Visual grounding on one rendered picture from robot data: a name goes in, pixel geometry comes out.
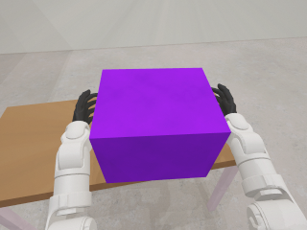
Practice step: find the carton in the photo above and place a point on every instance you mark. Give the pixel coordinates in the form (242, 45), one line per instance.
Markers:
(156, 124)

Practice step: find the table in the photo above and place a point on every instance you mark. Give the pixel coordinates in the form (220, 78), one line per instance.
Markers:
(30, 137)

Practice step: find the left robot hand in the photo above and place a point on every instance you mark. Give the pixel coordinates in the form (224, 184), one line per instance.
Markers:
(81, 112)

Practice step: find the right robot upper arm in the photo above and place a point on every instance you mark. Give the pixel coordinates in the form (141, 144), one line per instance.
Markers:
(280, 214)

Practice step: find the right robot forearm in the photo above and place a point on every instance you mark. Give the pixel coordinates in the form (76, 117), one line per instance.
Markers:
(260, 180)

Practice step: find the right robot hand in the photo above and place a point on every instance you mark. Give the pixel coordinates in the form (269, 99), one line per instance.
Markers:
(225, 99)

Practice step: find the left robot forearm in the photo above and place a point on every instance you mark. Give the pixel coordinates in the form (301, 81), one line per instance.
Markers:
(72, 170)

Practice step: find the left robot upper arm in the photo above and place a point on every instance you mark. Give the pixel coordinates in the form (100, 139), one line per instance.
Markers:
(81, 223)

